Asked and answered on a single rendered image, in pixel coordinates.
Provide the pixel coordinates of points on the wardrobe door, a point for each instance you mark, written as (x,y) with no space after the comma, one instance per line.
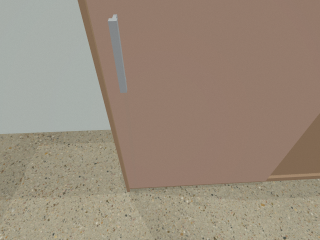
(218,91)
(304,157)

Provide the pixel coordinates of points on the handle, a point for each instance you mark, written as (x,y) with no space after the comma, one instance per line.
(117,52)

